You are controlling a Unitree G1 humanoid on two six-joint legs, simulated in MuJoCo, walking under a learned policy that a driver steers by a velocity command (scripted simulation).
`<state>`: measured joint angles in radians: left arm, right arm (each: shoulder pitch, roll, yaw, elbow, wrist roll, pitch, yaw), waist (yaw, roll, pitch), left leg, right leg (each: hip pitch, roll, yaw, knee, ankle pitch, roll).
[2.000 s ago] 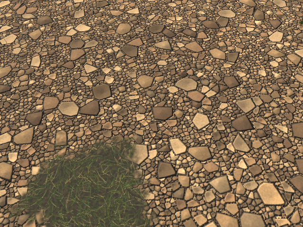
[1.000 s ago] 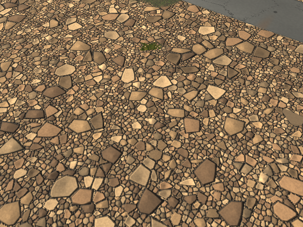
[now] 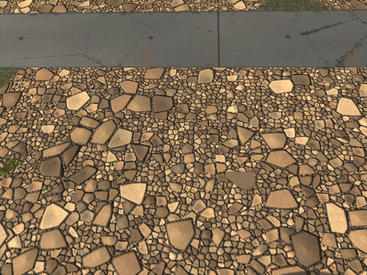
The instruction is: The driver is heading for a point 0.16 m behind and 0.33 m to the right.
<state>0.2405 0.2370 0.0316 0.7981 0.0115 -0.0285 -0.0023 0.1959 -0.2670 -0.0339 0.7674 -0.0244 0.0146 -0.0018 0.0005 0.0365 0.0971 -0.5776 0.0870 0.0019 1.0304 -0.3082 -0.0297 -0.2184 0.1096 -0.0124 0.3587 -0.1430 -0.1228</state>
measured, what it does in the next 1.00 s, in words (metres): steps on the spot, turning right: left foot, then left foot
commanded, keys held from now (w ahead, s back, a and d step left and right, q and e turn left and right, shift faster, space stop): no key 0.24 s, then e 0.64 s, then w+e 0.12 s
